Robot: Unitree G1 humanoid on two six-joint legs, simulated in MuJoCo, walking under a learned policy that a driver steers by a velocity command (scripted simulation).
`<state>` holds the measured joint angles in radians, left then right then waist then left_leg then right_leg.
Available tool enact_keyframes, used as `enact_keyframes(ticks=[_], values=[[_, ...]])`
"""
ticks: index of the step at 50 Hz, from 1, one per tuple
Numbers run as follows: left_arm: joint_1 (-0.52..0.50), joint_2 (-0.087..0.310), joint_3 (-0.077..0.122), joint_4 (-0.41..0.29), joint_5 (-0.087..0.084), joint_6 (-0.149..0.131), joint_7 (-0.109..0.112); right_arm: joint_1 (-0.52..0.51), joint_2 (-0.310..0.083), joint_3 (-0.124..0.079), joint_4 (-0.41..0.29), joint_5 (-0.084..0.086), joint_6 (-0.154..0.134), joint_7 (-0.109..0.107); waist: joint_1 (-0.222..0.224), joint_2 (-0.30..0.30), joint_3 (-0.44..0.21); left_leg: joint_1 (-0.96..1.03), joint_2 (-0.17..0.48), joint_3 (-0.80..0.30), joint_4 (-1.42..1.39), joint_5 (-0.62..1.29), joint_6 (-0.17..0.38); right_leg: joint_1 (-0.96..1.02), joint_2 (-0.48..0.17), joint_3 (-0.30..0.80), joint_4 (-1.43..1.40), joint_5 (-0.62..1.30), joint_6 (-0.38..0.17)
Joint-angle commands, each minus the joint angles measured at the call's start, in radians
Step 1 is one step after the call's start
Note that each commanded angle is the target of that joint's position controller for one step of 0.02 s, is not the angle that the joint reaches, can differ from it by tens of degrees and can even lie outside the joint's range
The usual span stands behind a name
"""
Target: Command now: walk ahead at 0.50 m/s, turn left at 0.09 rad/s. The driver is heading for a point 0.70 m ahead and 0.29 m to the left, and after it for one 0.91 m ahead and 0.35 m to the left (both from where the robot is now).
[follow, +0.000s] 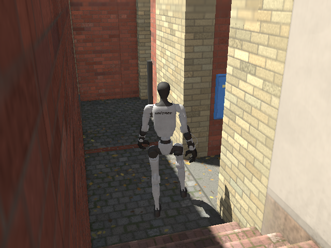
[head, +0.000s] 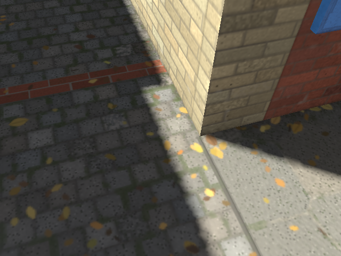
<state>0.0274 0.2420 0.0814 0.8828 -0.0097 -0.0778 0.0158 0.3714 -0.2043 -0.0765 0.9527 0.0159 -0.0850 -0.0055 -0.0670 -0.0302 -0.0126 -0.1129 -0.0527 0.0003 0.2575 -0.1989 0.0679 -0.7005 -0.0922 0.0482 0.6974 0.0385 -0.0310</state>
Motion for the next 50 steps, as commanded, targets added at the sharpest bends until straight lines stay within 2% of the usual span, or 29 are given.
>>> enact_keyframes(ticks=[1, 5, 7, 8, 9, 10, 11, 12, 13, 15, 16, 17, 19, 21, 23, 27, 29, 32, 34, 35, 36, 37, 38, 39, 40, 41, 42, 46, 50], values=[[-0.133, 0.017, -0.005, -0.076, -0.008, -0.011, -0.011, 0.013, -0.134, -0.025, -0.027, 0.008, -0.014, -0.006, 0.004, 0.111, 0.033, -0.027, 0.23, -0.136, -0.085, 0.241, 0.118, 0.073, 0.036, -0.03, -0.109, 0.085, 0.009], [-0.233, 0.037, -0.01, -0.116, -0.015, -0.033, -0.032, 0.069, -0.151, -0.03, 0.009, 0.013, -0.002, -0.009, -0.021, 0.11, 0.071, 0.084, 0.272, -0.202, -0.013, 0.25, 0.131, 0.068, 0.058, -0.033, -0.213, -0.024, 0.0], [-0.215, 0.06, -0.005, -0.118, -0.011, -0.047, -0.037, 0.057, -0.184, -0.043, 0.019, 0.02, 0.004, -0.014, 0.008, 0.146, 0.066, 0.1, 0.293, -0.23, 0.039, 0.335, 0.12, 0.149, 0.072, -0.033, -0.262, -0.074, -0.01], [-0.153, 0.085, 0.006, -0.103, -0.008, -0.052, -0.036, 0.038, -0.187, -0.044, 0.017, 0.02, 0.006, -0.014, 0.049, 0.146, 0.029, 0.097, 0.274, -0.222, 0.107, 0.452, 0.106, 0.259, 0.091, -0.047, -0.297, -0.08, -0.025], [0.022, 0.129, 0.029, -0.052, -0.005, -0.057, -0.031, 0.012, -0.151, -0.033, 0.002, 0.013, 0.007, -0.012, 0.124, 0.123, -0.083, 0.028, 0.213, -0.191, 0.255, 0.546, 0.079, 0.516, 0.083, -0.039, -0.276, -0.065, -0.06], [0.241, 0.21, 0.052, -0.017, 0.007, -0.058, -0.016, -0.053, -0.128, -0.02, -0.049, 0.005, -0.003, -0.006, 0.22, 0.065, -0.237, -0.182, 0.14, -0.148, 0.518, 0.36, 0.037, 0.839, -0.081, 0.119, -0.205, -0.015, -0.121], [0.329, 0.27, 0.063, 0.003, 0.015, -0.048, -0.015, 0.087, -0.024, 0.01, -0.058, 0.025, -0.019, 0.0, 0.171, -0.219, -0.412, -0.538, 0.017, -0.07, 0.859, -0.243, -0.032, 1.196, -0.334, 0.509, -0.264, -0.111, -0.272], [0.347, 0.181, 0.042, 0.003, 0.016, -0.031, -0.008, 0.062, -0.128, -0.013, -0.049, 0.046, -0.032, -0.001, 0.19, -0.197, -0.41, -0.634, 0.054, -0.15, 1.018, -0.363, -0.029, 1.163, -0.33, 0.582, -0.316, -0.212, -0.267], [0.255, 0.127, 0.026, -0.019, 0.012, -0.027, -0.004, -0.012, -0.169, -0.029, -0.068, 0.05, -0.031, -0.005, 0.183, -0.148, -0.259, -0.7, 0.093, -0.138, 1.068, -0.291, -0.028, 1.039, -0.294, 0.44, -0.347, -0.204, -0.226], [0.143, 0.076, 0.011, -0.026, 0.014, -0.028, -0.014, -0.091, -0.138, -0.031, -0.09, 0.035, -0.02, -0.026, 0.13, -0.051, -0.097, -0.647, 0.158, -0.102, 1.007, -0.15, -0.03, 0.751, -0.222, 0.267, -0.434, -0.15, -0.176], [0.116, 0.056, 0.006, -0.015, 0.029, -0.032, -0.019, -0.074, -0.122, -0.036, -0.073, 0.02, -0.001, -0.029, 0.097, -0.067, -0.063, -0.594, 0.19, -0.107, 0.982, -0.118, -0.02, 0.666, -0.198, 0.193, -0.471, -0.119, -0.162], [0.116, 0.044, 0.004, -0.007, 0.04, -0.037, -0.022, -0.063, -0.098, -0.035, -0.074, 0.028, 0.013, -0.026, 0.082, -0.082, -0.047, -0.566, 0.192, -0.105, 0.956, -0.09, -0.016, 0.62, -0.182, 0.148, -0.494, -0.111, -0.157], [0.125, 0.054, 0.007, 0.019, 0.029, -0.042, -0.016, -0.074, -0.08, -0.039, -0.084, 0.041, 0.036, -0.032, 0.069, -0.072, -0.008, -0.571, 0.2, -0.105, 0.903, -0.037, -0.014, 0.582, -0.177, 0.067, -0.535, -0.053, -0.15], [0.133, 0.082, 0.014, 0.033, 0.03, -0.042, -0.006, -0.122, -0.082, -0.04, -0.107, 0.033, 0.049, -0.031, 0.063, -0.046, 0.021, -0.605, 0.201, -0.112, 0.829, 0.036, -0.023, 0.574, -0.184, 0.008, -0.555, 0.002, -0.15], [0.138, 0.105, 0.016, 0.042, 0.017, -0.047, 0.006, -0.199, -0.07, -0.028, -0.135, 0.005, 0.049, -0.015, 0.07, -0.01, 0.044, -0.606, 0.202, -0.105, 0.685, 0.125, -0.034, 0.575, -0.193, -0.042, -0.567, 0.021, -0.139], [0.19, 0.154, 0.023, 0.078, 0.014, -0.05, 0.016, -0.34, -0.068, -0.009, -0.177, 0.018, 0.046, 0.021, 0.105, 0.002, 0.07, -0.537, 0.186, -0.028, 0.47, 0.267, -0.034, 0.607, -0.166, -0.169, -0.568, 0.016, -0.105], [0.269, 0.139, 0.016, 0.109, 0.007, -0.034, 0.009, -0.422, -0.073, 0.001, -0.225, 0.007, 0.054, 0.037, 0.137, 0.035, 0.093, -0.549, 0.164, 0.007, 0.446, 0.21, -0.018, 0.672, -0.196, -0.176, -0.563, 0.012, -0.106], [0.265, 0.195, 0.032, 0.113, -0.01, -0.009, 0.001, -0.436, -0.1, -0.003, -0.265, 0.018, 0.066, 0.051, 0.123, -0.027, 0.113, -0.543, 0.141, 0.045, 0.392, 0.09, 0.012, 0.782, -0.211, -0.233, -0.479, 0.182, -0.081], [0.253, 0.225, 0.04, 0.11, -0.016, 0.005, 0.007, -0.373, -0.139, -0.02, -0.273, 0.012, 0.072, 0.056, 0.066, -0.083, 0.053, -0.39, 0.075, 0.106, 0.397, -0.028, 0.043, 0.796, -0.217, -0.268, -0.326, 0.531, -0.062], [0.217, 0.234, 0.039, 0.092, -0.028, 0.011, 0.008, -0.234, -0.164, -0.042, -0.235, 0.009, 0.071, 0.061, -0.014, -0.079, -0.02, -0.225, 0.024, 0.132, 0.353, 0.004, 0.067, 0.769, -0.2, -0.294, -0.151, 0.64, -0.044], [0.216, 0.219, 0.032, 0.081, -0.025, 0.01, 0.01, -0.049, -0.228, -0.08, -0.177, 0.01, 0.075, 0.051, -0.097, -0.039, -0.114, 0.074, -0.008, 0.097, 0.315, 0.065, 0.112, 0.612, -0.159, -0.306, 0.084, 0.561, -0.009], [0.252, 0.124, 0.002, 0.02, 0.013, -0.006, -0.003, 0.058, -0.358, -0.115, -0.151, 0.011, 0.074, 0.033, -0.076, 0.218, -0.202, 0.466, 0.228, -0.346, 0.26, 0.064, 0.258, 0.165, -0.028, -0.304, 0.492, -0.066, 0.06], [0.263, 0.087, -0.017, -0.005, 0.007, -0.048, -0.019, 0.037, -0.345, -0.093, -0.194, 0.009, 0.061, 0.03, -0.028, 0.254, -0.386, 0.59, 0.422, -0.85, 0.034, -0.094, 0.392, -0.029, 0.122, -0.052, 0.702, -0.625, 0.076], [0.131, 0.154, 0.004, -0.034, -0.033, -0.072, -0.028, 0.022, -0.263, -0.067, -0.188, -0.008, 0.048, 0.033, -0.065, 0.133, -0.294, 0.534, 0.388, -0.737, 0.001, -0.074, 0.316, -0.124, 0.067, 0.039, 0.725, -0.562, 0.044], [0.087, 0.147, 0.003, -0.048, -0.046, -0.08, -0.028, -0.027, -0.227, -0.058, -0.192, -0.01, 0.032, 0.029, -0.043, 0.102, -0.168, 0.409, 0.349, -0.583, 0.016, 0.014, 0.272, -0.156, 0.026, 0.022, 0.669, -0.484, 0.015], [0.097, 0.142, 0.006, -0.033, -0.024, -0.08, -0.016, -0.123, -0.193, -0.047, -0.209, -0.003, 0.023, 0.026, 0.011, 0.027, -0.091, 0.231, 0.303, -0.453, 0.007, 0.141, 0.238, -0.087, -0.022, 0.029, 0.573, -0.416, 0.009], [0.127, 0.152, 0.018, -0.023, -0.012, -0.067, -0.009, -0.177, -0.161, -0.036, -0.222, -0.003, 0.017, 0.023, 0.055, 0.045, -0.06, 0.109, 0.266, -0.371, -0.008, 0.228, 0.216, 0.005, -0.054, 0.036, 0.485, -0.369, 0.012], [0.099, 0.12, 0.023, -0.061, 0.023, -0.022, -0.008, -0.139, -0.192, -0.042, -0.223, 0.004, 0.002, 0.008, 0.079, 0.055, -0.02, -0.043, 0.214, -0.279, -0.06, 0.358, 0.225, 0.077, -0.025, 0.006, 0.281, -0.232, 0.066], [-0.076, 0.091, 0.008, -0.113, 0.011, -0.021, -0.001, -0.076, -0.206, -0.046, -0.198, 0.004, 0.005, -0.003, 0.025, 0.104, 0.041, -0.125, 0.152, -0.228, -0.074, 0.191, 0.158, 0.127, 0.04, -0.001, -0.037, 0.026, 0.072]])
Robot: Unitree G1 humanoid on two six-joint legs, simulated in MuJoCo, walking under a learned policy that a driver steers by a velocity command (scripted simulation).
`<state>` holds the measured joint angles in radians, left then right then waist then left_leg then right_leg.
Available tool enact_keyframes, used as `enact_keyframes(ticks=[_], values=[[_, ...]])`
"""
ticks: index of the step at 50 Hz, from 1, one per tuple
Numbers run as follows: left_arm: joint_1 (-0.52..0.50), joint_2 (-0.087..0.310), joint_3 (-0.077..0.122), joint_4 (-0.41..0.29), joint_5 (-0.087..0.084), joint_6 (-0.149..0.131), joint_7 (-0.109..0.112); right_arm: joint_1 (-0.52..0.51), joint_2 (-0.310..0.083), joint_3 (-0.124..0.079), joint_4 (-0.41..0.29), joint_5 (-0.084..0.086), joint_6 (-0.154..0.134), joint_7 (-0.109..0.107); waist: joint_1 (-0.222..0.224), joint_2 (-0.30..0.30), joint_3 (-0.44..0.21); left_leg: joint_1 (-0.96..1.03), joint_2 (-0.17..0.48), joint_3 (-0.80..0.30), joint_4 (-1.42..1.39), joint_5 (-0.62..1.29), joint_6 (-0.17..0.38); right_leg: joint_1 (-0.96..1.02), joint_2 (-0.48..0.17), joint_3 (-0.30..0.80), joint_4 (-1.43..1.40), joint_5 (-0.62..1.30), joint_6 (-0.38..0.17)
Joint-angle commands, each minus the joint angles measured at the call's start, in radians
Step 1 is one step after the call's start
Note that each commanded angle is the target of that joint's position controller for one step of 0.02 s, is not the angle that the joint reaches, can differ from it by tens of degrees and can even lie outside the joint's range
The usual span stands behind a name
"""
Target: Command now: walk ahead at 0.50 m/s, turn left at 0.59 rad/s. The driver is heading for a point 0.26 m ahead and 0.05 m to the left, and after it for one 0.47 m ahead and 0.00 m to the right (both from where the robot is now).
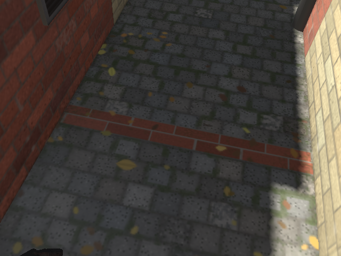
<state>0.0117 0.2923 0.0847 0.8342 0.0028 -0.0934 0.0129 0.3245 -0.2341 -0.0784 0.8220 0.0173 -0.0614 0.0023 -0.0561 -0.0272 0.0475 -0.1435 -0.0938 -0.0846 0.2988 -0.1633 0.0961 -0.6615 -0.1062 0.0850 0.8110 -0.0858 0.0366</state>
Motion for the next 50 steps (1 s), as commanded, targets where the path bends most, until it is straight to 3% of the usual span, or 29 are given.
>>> enact_keyframes(ticks=[1, 3, 6, 8, 9, 10, 11, 12, 13, 14, 15, 16, 17, 18, 20, 21, 23, 26, 28, 29, 30, 31, 32, 33, 34, 35, 37, 39, 50], values=[[-0.084, 0.039, 0.003, -0.074, -0.005, -0.009, 0.003, -0.022, -0.174, -0.042, -0.062, -0.001, -0.023, -0.01, 0.004, 0.125, -0.018, -0.113, 0.184, -0.143, -0.106, 0.124, 0.112, 0.117, 0.068, -0.043, -0.206, 0.204, -0.001], [-0.14, 0.058, 0.003, -0.103, -0.011, -0.017, -0.004, -0.006, -0.188, -0.045, -0.051, 0.002, -0.02, -0.011, -0.006, 0.136, -0.003, -0.107, 0.196, -0.178, -0.085, 0.126, 0.098, 0.139, 0.085, -0.033, -0.258, 0.225, -0.004], [-0.161, 0.066, 0.001, -0.137, 0.0, -0.028, -0.025, 0.041, -0.169, -0.043, -0.029, 0.009, 0.008, -0.028, -0.009, 0.137, -0.036, -0.001, 0.201, -0.225, 0.062, 0.264, 0.072, 0.156, 0.121, -0.023, -0.336, 0.189, -0.019], [-0.124, 0.09, 0.008, -0.135, 0.001, -0.036, -0.032, 0.024, -0.177, -0.046, -0.048, 0.003, 0.024, -0.042, 0.012, 0.155, -0.067, 0.049, 0.206, -0.284, 0.163, 0.333, 0.057, 0.201, 0.136, -0.017, -0.364, 0.11, -0.037], [-0.062, 0.103, 0.013, -0.119, 0.004, -0.042, -0.031, -0.005, -0.175, -0.045, -0.066, 0.002, 0.028, -0.046, 0.045, 0.163, -0.093, 0.056, 0.182, -0.294, 0.232, 0.374, 0.038, 0.273, 0.139, -0.027, -0.403, 0.122, -0.053], [0.03, 0.129, 0.02, -0.103, 0.018, -0.048, -0.026, -0.036, -0.156, -0.038, -0.091, 0.001, 0.027, -0.045, 0.094, 0.147, -0.158, 0.015, 0.124, -0.266, 0.363, 0.39, 0.0, 0.431, 0.094, -0.022, -0.437, 0.262, -0.086], [0.173, 0.192, 0.031, -0.091, 0.042, -0.047, -0.019, -0.044, -0.103, -0.019, -0.131, -0.018, 0.023, -0.043, 0.139, 0.022, -0.317, -0.158, 0.054, -0.191, 0.65, 0.107, -0.05, 0.742, -0.104, 0.13, -0.335, 0.631, -0.154], [0.186, 0.2, 0.027, -0.092, 0.037, -0.026, -0.023, 0.235, -0.066, -0.006, -0.102, 0.005, 0.022, -0.038, 0.033, -0.266, -0.497, -0.436, -0.056, -0.13, 0.928, -0.64, -0.1, 1.067, -0.386, 0.455, -0.28, 0.844, -0.356], [0.167, 0.153, 0.024, -0.106, 0.004, -0.004, -0.025, 0.261, -0.189, -0.024, -0.077, 0.016, 0.03, -0.038, 0.041, -0.205, -0.512, -0.497, 0.048, -0.129, 1.046, -0.537, -0.119, 1.003, -0.379, 0.542, -0.346, 0.501, -0.354], [0.12, 0.083, 0.004, -0.132, 0.003, 0.011, -0.017, 0.118, -0.237, -0.039, -0.091, 0.018, 0.047, -0.044, 0.082, -0.119, -0.362, -0.546, 0.074, -0.08, 1.08, -0.451, -0.143, 0.868, -0.297, 0.405, -0.388, 0.335, -0.309], [0.066, 0.061, -0.01, -0.131, 0.01, 0.027, -0.013, 0.037, -0.237, -0.042, -0.105, 0.012, 0.067, -0.053, 0.076, -0.044, -0.256, -0.536, 0.1, -0.041, 1.054, -0.392, -0.155, 0.708, -0.239, 0.301, -0.429, 0.246, -0.279], [0.036, 0.055, -0.017, -0.129, 0.016, 0.037, -0.012, 0.001, -0.227, -0.045, -0.117, 0.001, 0.083, -0.059, 0.062, -0.042, -0.183, -0.503, 0.118, -0.033, 1.027, -0.362, -0.158, 0.57, -0.202, 0.245, -0.463, 0.203, -0.275], [0.018, 0.067, -0.017, -0.118, 0.027, 0.041, -0.012, 0.01, -0.192, -0.04, -0.122, 0.002, 0.094, -0.059, 0.034, -0.069, -0.142, -0.431, 0.131, -0.025, 0.977, -0.347, -0.153, 0.454, -0.167, 0.186, -0.502, 0.179, -0.266], [0.009, 0.071, -0.016, -0.107, 0.031, 0.039, -0.014, 0.024, -0.157, -0.032, -0.122, 0.001, 0.097, -0.06, 0.022, -0.089, -0.123, -0.379, 0.129, -0.002, 0.902, -0.332, -0.148, 0.392, -0.131, 0.126, -0.526, 0.194, -0.259], [0.006, 0.079, -0.012, -0.088, 0.025, 0.035, -0.014, 0.028, -0.115, -0.017, -0.122, -0.007, 0.089, -0.062, 0.014, -0.1, -0.148, -0.315, 0.125, 0.029, 0.745, -0.312, -0.148, 0.383, -0.116, 0.058, -0.525, 0.324, -0.274], [-0.009, 0.096, -0.007, -0.083, 0.026, 0.033, -0.015, 0.021, -0.118, -0.013, -0.125, -0.019, 0.086, -0.057, 0.01, -0.102, -0.176, -0.269, 0.132, 0.029, 0.671, -0.281, -0.151, 0.387, -0.119, 0.034, -0.51, 0.394, -0.282], [0.003, 0.111, -0.003, -0.069, 0.019, 0.041, -0.011, -0.017, -0.112, -0.001, -0.132, -0.019, 0.082, -0.046, 0.023, -0.106, -0.213, -0.209, 0.138, 0.038, 0.546, -0.203, -0.151, 0.412, -0.133, 0.022, -0.506, 0.402, -0.286], [0.022, 0.122, -0.006, -0.055, 0.004, 0.062, -0.009, -0.05, -0.134, 0.001, -0.129, -0.015, 0.09, -0.033, 0.032, -0.095, -0.199, -0.124, 0.123, 0.064, 0.378, -0.126, -0.135, 0.406, -0.131, 0.031, -0.506, 0.135, -0.264], [0.034, 0.102, -0.018, -0.043, -0.006, 0.069, -0.013, -0.056, -0.141, 0.001, -0.12, -0.025, 0.093, -0.028, 0.017, -0.083, -0.158, -0.012, 0.104, 0.081, 0.195, -0.031, -0.099, 0.343, -0.09, 0.019, -0.478, -0.091, -0.207], [0.074, 0.068, -0.032, -0.028, 0.0, 0.065, -0.018, -0.073, -0.167, 0.0, -0.136, -0.038, 0.094, -0.03, 0.023, -0.043, -0.142, 0.047, 0.16, 0.007, 0.119, 0.032, -0.069, 0.293, -0.058, 0.006, -0.451, -0.193, -0.142], [0.095, 0.029, -0.046, -0.033, 0.023, 0.059, -0.026, -0.085, -0.23, -0.006, -0.158, -0.049, 0.096, -0.04, 0.064, 0.103, -0.145, 0.079, 0.312, -0.162, 0.069, 0.158, -0.016, 0.24, 0.021, -0.078, -0.311, -0.285, -0.07], [0.137, 0.007, -0.049, -0.03, 0.02, 0.06, -0.022, -0.156, -0.219, 0.002, -0.148, -0.057, 0.095, -0.034, 0.118, 0.284, -0.127, -0.118, 0.364, -0.217, 0.02, -0.003, 0.067, 0.337, 0.076, -0.122, -0.313, -0.31, -0.038], [0.088, 0.061, -0.043, -0.023, 0.034, 0.066, -0.017, -0.233, -0.16, 0.017, -0.186, -0.054, 0.084, -0.026, 0.101, 0.204, -0.084, -0.183, 0.307, -0.182, 0.007, -0.143, 0.049, 0.407, 0.073, -0.108, -0.314, -0.227, -0.021], [0.074, 0.064, -0.042, -0.017, 0.038, 0.068, -0.017, -0.223, -0.135, 0.025, -0.171, -0.057, 0.074, -0.022, 0.096, 0.186, -0.084, -0.183, 0.257, -0.135, 0.02, -0.22, 0.001, 0.43, 0.074, -0.107, -0.342, -0.152, -0.018], [0.084, 0.065, -0.043, -0.001, 0.037, 0.072, -0.011, -0.21, -0.155, 0.021, -0.161, -0.056, 0.066, -0.021, 0.094, 0.176, -0.074, -0.192, 0.225, -0.104, 0.031, -0.236, -0.032, 0.454, 0.067, -0.105, -0.351, -0.114, -0.017], [0.102, 0.083, -0.04, 0.01, 0.038, 0.076, -0.009, -0.207, -0.158, 0.022, -0.152, -0.05, 0.059, -0.021, 0.095, 0.171, -0.054, -0.203, 0.215, -0.093, 0.04, -0.232, -0.047, 0.458, 0.055, -0.093, -0.366, -0.095, -0.019], [0.109, 0.1, -0.039, 0.031, 0.023, 0.073, -0.013, -0.175, -0.146, 0.029, -0.142, -0.047, 0.059, -0.025, 0.081, 0.109, -0.025, -0.184, 0.191, -0.063, 0.07, -0.177, -0.066, 0.427, 0.047, -0.087, -0.385, -0.114, -0.038], [0.112, 0.08, -0.044, 0.048, 0.024, 0.068, -0.016, -0.151, -0.133, 0.034, -0.132, -0.035, 0.051, -0.023, 0.077, 0.073, -0.037, -0.147, 0.189, -0.048, 0.109, -0.099, -0.06, 0.427, 0.046, -0.082, -0.388, -0.095, -0.045], [0.115, 0.092, -0.046, 0.121, 0.016, 0.079, -0.002, -0.163, -0.126, 0.039, -0.106, -0.029, 0.046, -0.018, 0.082, 0.038, -0.085, -0.11, 0.165, -0.002, 0.158, 0.067, -0.061, 0.486, 0.042, -0.072, -0.364, 0.002, -0.054]])
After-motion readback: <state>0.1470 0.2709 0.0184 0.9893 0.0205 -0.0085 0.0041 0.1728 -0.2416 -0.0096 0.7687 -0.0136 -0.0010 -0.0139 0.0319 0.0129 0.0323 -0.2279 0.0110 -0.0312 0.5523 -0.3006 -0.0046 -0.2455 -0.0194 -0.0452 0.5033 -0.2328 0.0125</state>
